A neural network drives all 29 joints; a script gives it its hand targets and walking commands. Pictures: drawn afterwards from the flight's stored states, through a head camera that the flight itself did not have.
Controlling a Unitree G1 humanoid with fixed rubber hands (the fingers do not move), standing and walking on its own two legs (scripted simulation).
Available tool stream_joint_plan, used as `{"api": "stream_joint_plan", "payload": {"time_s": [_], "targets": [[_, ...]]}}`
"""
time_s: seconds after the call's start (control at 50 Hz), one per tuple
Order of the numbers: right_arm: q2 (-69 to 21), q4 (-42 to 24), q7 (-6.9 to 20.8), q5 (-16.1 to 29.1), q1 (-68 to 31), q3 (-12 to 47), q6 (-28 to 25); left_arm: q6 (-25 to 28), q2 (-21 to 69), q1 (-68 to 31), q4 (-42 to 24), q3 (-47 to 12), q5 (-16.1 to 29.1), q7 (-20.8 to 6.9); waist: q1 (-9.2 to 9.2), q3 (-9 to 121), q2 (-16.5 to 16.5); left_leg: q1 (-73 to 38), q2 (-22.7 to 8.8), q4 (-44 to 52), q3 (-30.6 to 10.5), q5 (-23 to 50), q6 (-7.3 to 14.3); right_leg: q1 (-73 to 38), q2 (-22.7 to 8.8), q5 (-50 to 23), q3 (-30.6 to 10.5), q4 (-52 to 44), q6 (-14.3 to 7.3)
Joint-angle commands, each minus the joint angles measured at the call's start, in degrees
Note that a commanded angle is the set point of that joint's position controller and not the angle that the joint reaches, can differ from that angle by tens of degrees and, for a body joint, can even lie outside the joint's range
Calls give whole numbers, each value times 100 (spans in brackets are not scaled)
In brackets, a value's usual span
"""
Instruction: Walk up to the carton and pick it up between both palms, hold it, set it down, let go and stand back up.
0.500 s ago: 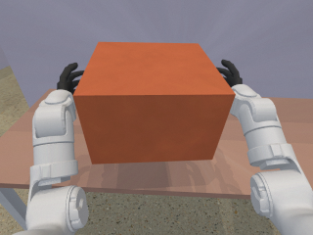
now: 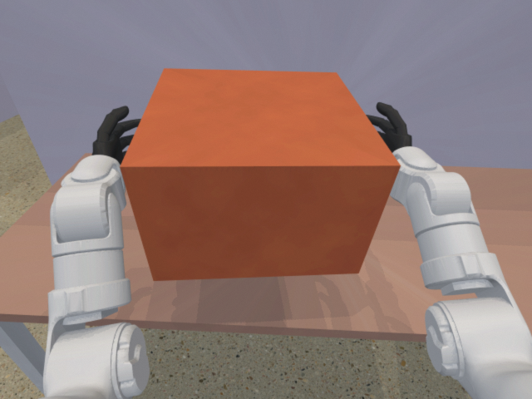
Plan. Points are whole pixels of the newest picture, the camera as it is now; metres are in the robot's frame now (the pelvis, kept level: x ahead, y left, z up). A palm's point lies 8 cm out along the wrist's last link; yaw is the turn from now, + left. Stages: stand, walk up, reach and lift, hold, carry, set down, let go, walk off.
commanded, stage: hold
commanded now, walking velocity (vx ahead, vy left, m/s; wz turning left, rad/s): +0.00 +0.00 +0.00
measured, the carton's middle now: (255, 164) +0.41 +0.00 +0.21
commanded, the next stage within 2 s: none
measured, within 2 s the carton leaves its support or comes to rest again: neither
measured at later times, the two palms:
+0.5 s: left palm (109, 162) +0.36 +0.20 +0.26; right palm (391, 155) +0.37 -0.19 +0.25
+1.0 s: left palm (112, 167) +0.35 +0.20 +0.25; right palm (392, 158) +0.36 -0.19 +0.25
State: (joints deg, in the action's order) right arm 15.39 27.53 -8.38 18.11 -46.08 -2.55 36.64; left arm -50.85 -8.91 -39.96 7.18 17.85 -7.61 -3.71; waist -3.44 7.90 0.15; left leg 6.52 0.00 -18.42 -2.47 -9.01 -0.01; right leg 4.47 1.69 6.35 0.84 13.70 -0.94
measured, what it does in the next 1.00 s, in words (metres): stands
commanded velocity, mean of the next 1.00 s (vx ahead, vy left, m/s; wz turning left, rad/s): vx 0.00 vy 0.00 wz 0.00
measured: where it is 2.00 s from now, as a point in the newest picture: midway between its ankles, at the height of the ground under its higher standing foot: outside the picture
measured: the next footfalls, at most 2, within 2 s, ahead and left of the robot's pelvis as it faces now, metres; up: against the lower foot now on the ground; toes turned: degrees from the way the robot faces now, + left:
none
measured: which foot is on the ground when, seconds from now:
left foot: down 0.00-1.00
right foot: down 0.00-1.00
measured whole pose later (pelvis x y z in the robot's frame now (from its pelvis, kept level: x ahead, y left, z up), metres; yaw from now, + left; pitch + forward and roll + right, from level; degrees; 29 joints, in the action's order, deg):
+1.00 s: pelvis +0.00 +0.00 +0.00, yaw +0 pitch -3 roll -1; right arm 15.7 27.4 -8.0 17.9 -45.8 -2.4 37.1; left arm -51.3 -8.8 -39.2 6.3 17.0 -7.7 -3.1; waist -4.0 7.5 0.0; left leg 6.8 0.3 -18.6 -2.8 -9.1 0.2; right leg 4.4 1.7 6.4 0.3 13.3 -0.7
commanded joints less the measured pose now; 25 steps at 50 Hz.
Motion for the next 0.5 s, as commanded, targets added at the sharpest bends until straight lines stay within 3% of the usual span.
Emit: {"api": "stream_joint_plan", "payload": {"time_s": [0.0, 0.02, 0.04, 0.1, 0.12, 0.16, 0.18, 0.2, 0.24, 0.26, 0.3, 0.34, 0.4, 0.44, 0.48], "targets": [[-2882, -1510, 990, 819, -4477, 1446, -260, 444, 2578, -4267, -900, -2224, 976, -869, -112, 1628, 169, 67, 185, 276, 106, 1066, -188, -1005, 106, -928, -190, 64, 43], [-3001, -1541, 1000, 794, -4574, 1506, -264, 449, 2595, -4323, -829, -2144, 952, -902, -17, 1648, 135, 124, 193, 292, 133, 1019, -159, -1041, 87, -859, -213, 50, 55], [-3009, -1607, 1010, 765, -4713, 1467, -294, 458, 2592, -4393, -780, -2135, 959, -911, -49, 1796, 56, 113, 198, 318, 122, 840, -134, -1046, 82, -735, -211, 40, 76], [-3199, -1706, 1046, 787, -5036, 1456, -369, 543, 2743, -4650, -766, -2267, 1042, -849, 21, 1979, 283, 194, 209, 300, 130, 725, -116, -976, 47, -653, -235, 93, 62], [-3248, -1682, 1047, 744, -4967, 1399, -387, 607, 2770, -4791, -871, -2413, 1159, -818, -120, 2113, 317, 165, 200, 294, 123, 667, -134, -961, 58, -620, -244, 97, 65], [-3280, -1534, 1082, 685, -5113, 1410, -402, 634, 2775, -4847, -572, -2255, 1130, -787, -4, 2125, 160, 187, 183, 336, 117, 554, -65, -912, 71, -519, -238, 61, 62], [-3234, -1374, 1075, 618, -5017, 1323, -388, 652, 2783, -4830, -486, -2331, 1132, -790, -122, 1999, 204, 215, 172, 347, 102, 553, -83, -868, 78, -601, -222, 81, 58], [-3247, -1311, 1075, 682, -4957, 1406, -379, 669, 2783, -4799, -576, -2278, 1108, -795, -33, 1994, 215, 201, 169, 318, 82, 777, -88, -986, 83, -758, -224, 112, 50], [-3182, -1441, 1040, 800, -4939, 1485, -387, 660, 2736, -4704, -713, -2276, 1131, -792, -17, 2162, 218, 116, 197, 234, 69, 1035, -154, -1179, 118, -957, -205, 146, 57], [-3312, -1815, 1016, 894, -5052, 1613, -427, 676, 2773, -4685, -892, -2323, 1213, -789, -2, 2472, 109, 63, 225, 155, 82, 1174, -120, -1284, 122, -1158, -208, 178, 117], [-3225, -1833, 1014, 960, -4977, 1629, -425, 653, 2796, -4582, -957, -2290, 1150, -749, 60, 2488, 213, -82, 220, 98, 75, 1491, -191, -1230, 158, -1328, -186, 199, 100], [-3167, -1796, 1009, 878, -5002, 1629, -423, 602, 2617, -4405, -651, -2013, 1022, -780, 125, 2216, -78, 51, 247, 179, 114, 1182, -62, -1172, 110, -1118, -195, 103, 139], [-3073, -1746, 1013, 817, -4936, 1512, -420, 568, 2651, -4259, -568, -2050, 1010, -827, 49, 2007, -28, 88, 206, 231, 117, 1102, -59, -1182, 134, -1009, -211, 82, 66], [-3131, -1943, 981, 920, -4927, 1622, -403, 567, 2673, -4331, -879, -2176, 1075, -829, 47, 2173, -32, -33, 223, 120, 107, 1499, -104, -1262, 170, -1415, -190, 132, 97], [-3043, -1833, 978, 953, -4780, 1618, -356, 524, 2674, -4310, -957, -2176, 1044, -836, -10, 2063, 11, -95, 202, 145, 105, 1512, -155, -1170, 173, -1280, -187, 99, 83]]}}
